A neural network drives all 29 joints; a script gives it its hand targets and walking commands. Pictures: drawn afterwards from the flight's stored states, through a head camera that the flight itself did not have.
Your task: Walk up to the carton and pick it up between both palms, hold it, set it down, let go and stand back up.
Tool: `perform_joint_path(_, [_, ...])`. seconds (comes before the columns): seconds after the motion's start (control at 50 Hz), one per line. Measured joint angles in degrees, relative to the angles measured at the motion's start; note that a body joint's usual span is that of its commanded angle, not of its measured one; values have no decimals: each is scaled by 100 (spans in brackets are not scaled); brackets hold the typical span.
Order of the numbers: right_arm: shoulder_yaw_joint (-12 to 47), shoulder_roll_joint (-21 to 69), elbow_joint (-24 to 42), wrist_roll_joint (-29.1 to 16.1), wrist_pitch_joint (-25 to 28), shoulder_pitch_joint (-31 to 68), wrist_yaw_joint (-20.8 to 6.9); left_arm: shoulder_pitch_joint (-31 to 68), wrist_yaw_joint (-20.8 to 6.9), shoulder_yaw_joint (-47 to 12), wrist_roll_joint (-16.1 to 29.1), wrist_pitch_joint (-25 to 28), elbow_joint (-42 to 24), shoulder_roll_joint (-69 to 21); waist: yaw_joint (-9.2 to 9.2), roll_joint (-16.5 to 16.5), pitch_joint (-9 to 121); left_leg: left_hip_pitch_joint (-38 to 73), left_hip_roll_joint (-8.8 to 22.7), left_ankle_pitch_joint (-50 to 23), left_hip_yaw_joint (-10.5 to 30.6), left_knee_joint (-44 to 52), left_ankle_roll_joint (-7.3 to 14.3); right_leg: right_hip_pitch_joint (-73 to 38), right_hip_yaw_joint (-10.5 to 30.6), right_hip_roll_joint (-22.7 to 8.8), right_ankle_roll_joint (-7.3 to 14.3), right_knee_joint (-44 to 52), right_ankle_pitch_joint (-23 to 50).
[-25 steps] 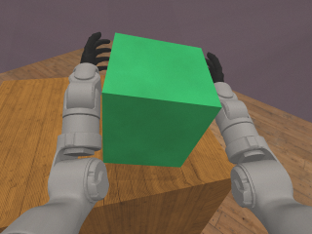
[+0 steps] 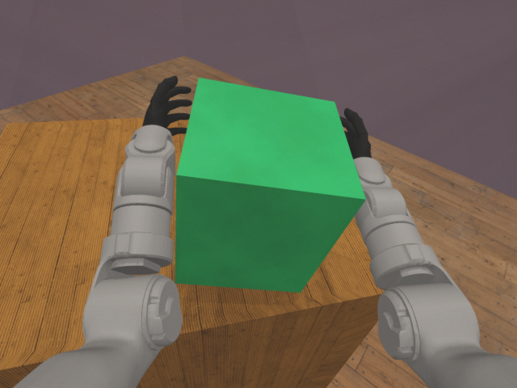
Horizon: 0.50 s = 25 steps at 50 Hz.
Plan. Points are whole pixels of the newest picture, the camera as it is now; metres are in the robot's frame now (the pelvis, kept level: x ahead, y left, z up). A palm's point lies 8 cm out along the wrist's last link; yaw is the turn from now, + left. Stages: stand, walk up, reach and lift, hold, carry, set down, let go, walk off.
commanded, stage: set down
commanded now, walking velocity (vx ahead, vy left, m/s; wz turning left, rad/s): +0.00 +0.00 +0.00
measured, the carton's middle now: (253, 193) +0.37 +0.00 +0.14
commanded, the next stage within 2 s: none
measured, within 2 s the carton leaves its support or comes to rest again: rests again in 1.44 s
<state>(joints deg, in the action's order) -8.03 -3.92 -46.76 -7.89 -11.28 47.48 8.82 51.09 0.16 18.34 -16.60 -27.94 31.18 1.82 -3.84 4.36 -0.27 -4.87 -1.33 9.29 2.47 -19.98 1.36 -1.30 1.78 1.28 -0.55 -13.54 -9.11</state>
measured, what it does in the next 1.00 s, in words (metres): stands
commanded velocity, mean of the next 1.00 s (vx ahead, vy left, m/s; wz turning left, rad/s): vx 0.00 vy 0.00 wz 0.00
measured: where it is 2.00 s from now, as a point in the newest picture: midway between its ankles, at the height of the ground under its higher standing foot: outside the picture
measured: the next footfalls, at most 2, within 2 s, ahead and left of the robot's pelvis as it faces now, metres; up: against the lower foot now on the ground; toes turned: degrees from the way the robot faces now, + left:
none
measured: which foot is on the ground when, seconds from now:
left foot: down 0.00-1.00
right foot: down 0.00-1.00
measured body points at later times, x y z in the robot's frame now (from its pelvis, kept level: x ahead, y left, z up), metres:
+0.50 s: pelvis +0.01 +0.00 +0.00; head -0.02 +0.03 +0.45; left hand +0.43 +0.15 +0.18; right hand +0.41 -0.16 +0.16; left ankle +0.02 +0.10 -0.75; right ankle -0.01 -0.13 -0.75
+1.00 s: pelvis +0.01 +0.00 +0.00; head +0.00 +0.03 +0.45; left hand +0.43 +0.15 +0.15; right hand +0.41 -0.15 +0.13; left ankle +0.02 +0.10 -0.75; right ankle -0.01 -0.13 -0.75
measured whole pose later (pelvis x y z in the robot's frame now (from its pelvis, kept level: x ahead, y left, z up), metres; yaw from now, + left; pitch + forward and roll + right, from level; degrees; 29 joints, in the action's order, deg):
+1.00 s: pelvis +0.01 +0.00 +0.00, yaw -1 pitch -2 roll -1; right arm -14.6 1.0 -45.8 2.1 -5.6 40.4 8.2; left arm 45.6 -0.8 18.8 -15.0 -15.8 40.0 1.4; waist -1.0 3.4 0.8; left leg -8.1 -0.5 9.6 0.8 -19.6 1.0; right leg 2.4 0.9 1.3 -0.2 -13.6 -9.3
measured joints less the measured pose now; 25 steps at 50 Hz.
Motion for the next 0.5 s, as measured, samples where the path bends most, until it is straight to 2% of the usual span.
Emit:
perform_joint_path(0.28, [-354, 218, -74, 490, 145, -137, -31, -14, -105, 183, 24, 361, 461, -1, 103, -12, 48, -47, 17, -72, -31, 140, -24, 118, -46, -7, 28, -9, -3])
perform_joint_path(0.5, [-302, 273, 114, 502, 383, -459, -12, -384, -99, 20, 49, 640, 309, -55, 161, -6, 26, -122, 59, 36, -74, 18, -46, 144, -63, 18, 38, -8, -34])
